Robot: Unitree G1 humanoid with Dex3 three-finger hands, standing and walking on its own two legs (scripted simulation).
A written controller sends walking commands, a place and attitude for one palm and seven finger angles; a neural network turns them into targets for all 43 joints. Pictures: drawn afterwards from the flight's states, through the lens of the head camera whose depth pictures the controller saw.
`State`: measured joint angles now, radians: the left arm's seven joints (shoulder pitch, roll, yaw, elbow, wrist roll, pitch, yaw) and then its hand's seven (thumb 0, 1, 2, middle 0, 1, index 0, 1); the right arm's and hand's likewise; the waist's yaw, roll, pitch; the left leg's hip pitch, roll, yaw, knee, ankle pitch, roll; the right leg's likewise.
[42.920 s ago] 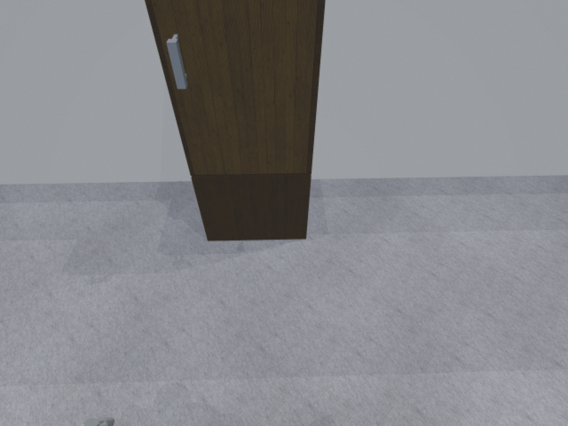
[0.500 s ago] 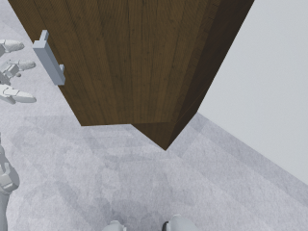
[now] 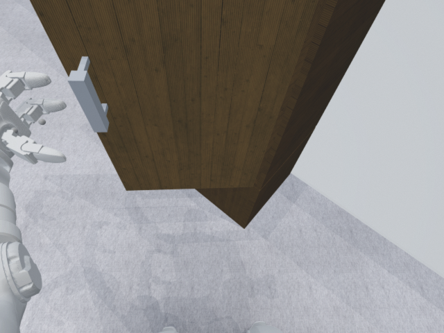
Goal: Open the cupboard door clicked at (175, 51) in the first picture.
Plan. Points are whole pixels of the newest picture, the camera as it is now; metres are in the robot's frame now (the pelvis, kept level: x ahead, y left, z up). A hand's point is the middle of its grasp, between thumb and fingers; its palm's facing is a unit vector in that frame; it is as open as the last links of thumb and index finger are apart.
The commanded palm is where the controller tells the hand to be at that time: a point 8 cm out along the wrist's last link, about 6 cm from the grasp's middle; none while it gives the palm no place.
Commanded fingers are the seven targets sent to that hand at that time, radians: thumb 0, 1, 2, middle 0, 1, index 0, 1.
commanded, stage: move the hooked fingers beside the handle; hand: left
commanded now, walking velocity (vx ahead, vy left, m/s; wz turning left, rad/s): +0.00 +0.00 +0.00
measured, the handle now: (93, 95) +0.51 +0.23 +0.11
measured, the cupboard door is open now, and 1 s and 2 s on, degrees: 44 44 44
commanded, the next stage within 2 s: slide the fingers in behind the handle in 0.38 s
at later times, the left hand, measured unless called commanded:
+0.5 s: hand (47, 123) +0.44 +0.28 +0.11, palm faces +0.03 -1.00 +0.00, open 14.0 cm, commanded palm +0.41 +0.33 +0.11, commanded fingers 0.00 -0.50 0.30 -0.30 -1.20 -0.30 -1.20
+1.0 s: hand (71, 118) +0.46 +0.25 +0.11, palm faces +0.01 -1.00 +0.01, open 14.0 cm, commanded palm +0.43 +0.30 +0.11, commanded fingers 0.00 -0.50 0.30 -0.30 -1.20 -0.30 -1.20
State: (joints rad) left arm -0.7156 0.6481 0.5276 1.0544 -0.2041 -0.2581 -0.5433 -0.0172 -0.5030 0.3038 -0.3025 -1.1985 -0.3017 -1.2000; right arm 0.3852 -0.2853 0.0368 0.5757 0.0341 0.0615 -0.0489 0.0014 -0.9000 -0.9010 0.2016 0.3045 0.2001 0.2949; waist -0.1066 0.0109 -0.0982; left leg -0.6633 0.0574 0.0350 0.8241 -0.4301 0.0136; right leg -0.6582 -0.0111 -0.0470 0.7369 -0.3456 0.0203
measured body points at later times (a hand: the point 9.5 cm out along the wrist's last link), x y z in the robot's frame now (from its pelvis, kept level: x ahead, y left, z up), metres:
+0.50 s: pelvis -0.02 -0.01 +0.00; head +0.08 +0.01 +0.43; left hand +0.43 +0.33 +0.12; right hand +0.02 -0.29 -0.11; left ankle -0.02 +0.10 -0.70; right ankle +0.00 -0.14 -0.70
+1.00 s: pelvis -0.01 -0.01 +0.00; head +0.09 +0.01 +0.44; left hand +0.45 +0.30 +0.11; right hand +0.02 -0.28 -0.11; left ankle -0.02 +0.10 -0.70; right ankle +0.00 -0.14 -0.70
